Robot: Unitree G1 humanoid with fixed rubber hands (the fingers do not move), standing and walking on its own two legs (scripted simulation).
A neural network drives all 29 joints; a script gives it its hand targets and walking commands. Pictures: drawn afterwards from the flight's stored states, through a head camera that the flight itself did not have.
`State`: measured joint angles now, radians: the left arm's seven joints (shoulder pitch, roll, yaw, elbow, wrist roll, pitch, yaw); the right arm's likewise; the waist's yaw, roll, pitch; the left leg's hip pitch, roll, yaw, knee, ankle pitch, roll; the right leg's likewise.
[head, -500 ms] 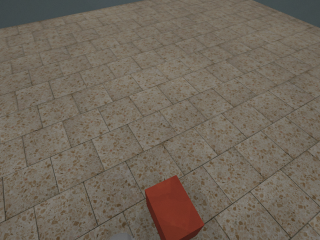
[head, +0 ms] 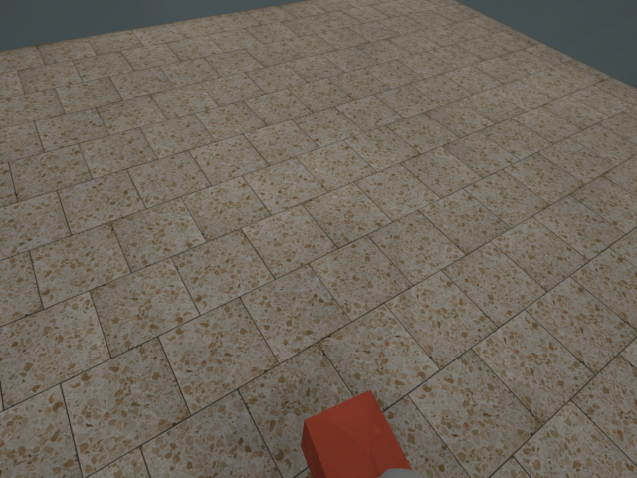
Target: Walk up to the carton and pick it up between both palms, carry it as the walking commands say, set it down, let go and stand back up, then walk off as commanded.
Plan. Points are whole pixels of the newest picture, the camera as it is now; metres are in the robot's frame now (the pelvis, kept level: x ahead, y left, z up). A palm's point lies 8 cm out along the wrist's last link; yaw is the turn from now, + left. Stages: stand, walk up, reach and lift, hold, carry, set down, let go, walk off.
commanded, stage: walk off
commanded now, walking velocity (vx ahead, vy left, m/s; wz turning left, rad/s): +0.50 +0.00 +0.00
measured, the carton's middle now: (356, 471) +0.24 -0.13 -0.66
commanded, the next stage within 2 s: stand in 1.38 s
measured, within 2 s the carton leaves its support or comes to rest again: rests again in 1.94 s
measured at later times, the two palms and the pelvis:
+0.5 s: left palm out of the picture +0.15 +0.16 -0.14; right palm (519, 421) +0.23 -0.32 -0.15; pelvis +0.19 -0.08 -0.01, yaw +1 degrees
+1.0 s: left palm (195, 274) +0.49 +0.21 -0.14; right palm (480, 363) +0.31 -0.27 -0.12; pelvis +0.39 -0.03 +0.00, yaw +0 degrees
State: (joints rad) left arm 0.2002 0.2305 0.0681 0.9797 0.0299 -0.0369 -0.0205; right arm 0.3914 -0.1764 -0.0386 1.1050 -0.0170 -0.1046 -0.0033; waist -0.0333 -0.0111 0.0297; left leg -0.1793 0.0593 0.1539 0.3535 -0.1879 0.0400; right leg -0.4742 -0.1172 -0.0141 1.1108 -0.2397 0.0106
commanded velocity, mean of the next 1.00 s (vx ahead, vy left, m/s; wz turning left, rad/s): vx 0.50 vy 0.00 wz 0.00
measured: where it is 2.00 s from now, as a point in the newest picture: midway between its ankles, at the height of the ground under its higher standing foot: (339, 346)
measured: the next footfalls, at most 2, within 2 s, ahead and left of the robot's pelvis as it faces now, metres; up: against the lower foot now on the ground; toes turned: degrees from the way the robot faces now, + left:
right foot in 0.28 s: +0.17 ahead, -0.17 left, +0.00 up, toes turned -9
left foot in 0.72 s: +0.45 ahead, +0.05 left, +0.00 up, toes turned +9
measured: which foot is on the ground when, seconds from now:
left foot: down 0.00-0.30, up 0.32-0.70, down 0.72-1.00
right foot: up 0.00-0.26, down 0.28-0.74, up 0.76-1.00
